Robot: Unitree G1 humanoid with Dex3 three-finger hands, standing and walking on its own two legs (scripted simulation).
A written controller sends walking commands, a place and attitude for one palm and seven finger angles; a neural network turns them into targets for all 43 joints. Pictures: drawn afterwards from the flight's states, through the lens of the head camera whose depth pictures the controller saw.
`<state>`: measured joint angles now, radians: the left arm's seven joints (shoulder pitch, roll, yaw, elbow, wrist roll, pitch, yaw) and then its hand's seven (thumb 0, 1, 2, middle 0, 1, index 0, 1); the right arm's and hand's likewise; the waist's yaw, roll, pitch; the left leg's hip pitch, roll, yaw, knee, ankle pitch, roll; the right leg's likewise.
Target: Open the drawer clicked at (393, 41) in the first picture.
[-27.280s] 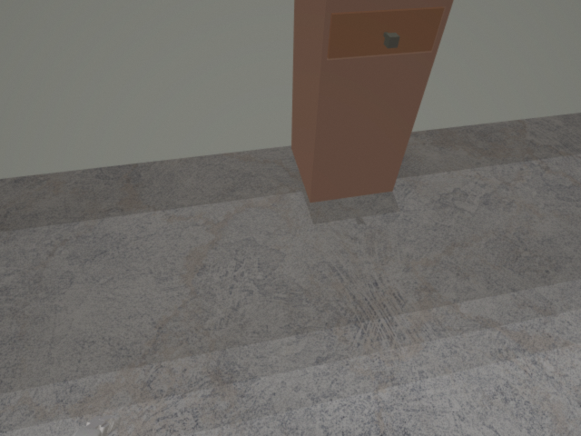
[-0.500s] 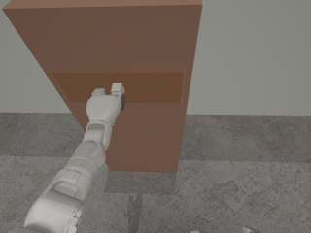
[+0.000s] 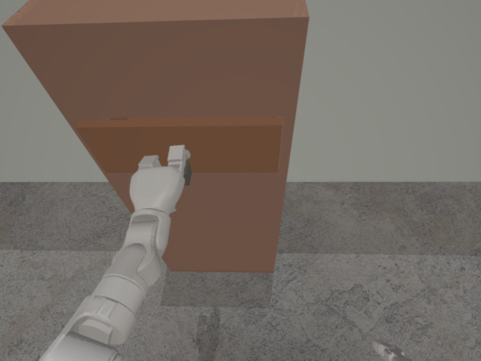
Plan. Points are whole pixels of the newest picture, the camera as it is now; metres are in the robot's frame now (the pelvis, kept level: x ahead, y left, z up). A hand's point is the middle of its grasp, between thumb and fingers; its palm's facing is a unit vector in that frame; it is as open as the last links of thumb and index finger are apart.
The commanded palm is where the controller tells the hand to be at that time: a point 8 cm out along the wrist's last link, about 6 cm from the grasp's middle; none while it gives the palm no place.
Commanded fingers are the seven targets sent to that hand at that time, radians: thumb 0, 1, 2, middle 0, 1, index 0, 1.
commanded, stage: pull the drawer open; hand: left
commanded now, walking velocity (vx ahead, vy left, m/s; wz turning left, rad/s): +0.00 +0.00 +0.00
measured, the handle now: (181, 165) +0.46 +0.14 +0.03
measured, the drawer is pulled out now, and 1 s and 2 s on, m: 0.02 0.15 0.24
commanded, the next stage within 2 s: none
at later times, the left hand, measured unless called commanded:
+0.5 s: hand (162, 237) +0.32 +0.15 +0.02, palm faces +0.05 -0.12 -0.99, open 8.5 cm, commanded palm +0.27 +0.16 +0.06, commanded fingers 0.00 0.90 0.90 -0.40 -1.35 -0.40 -1.35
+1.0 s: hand (155, 272) +0.26 +0.15 +0.02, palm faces +0.07 -0.13 -0.99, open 8.5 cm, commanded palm +0.21 +0.16 +0.06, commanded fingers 0.00 0.90 0.90 -0.40 -1.35 -0.40 -1.35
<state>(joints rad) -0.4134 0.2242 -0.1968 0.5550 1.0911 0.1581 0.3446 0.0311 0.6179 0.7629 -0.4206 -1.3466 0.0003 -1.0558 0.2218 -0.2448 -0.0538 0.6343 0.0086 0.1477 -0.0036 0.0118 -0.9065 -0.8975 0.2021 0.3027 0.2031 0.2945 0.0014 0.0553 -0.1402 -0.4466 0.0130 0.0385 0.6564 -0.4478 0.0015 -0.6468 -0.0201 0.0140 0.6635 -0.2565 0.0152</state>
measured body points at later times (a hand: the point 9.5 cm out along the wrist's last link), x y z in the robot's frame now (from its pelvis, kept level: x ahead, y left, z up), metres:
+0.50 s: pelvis +0.00 -0.01 +0.00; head +0.04 -0.04 +0.45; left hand +0.31 +0.16 +0.07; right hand +0.20 -0.22 -0.11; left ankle -0.09 +0.12 -0.72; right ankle +0.03 -0.13 -0.72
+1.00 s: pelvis -0.02 -0.01 +0.00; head +0.01 -0.05 +0.45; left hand +0.25 +0.16 +0.07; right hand +0.18 -0.23 -0.11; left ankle -0.09 +0.12 -0.72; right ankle +0.03 -0.13 -0.72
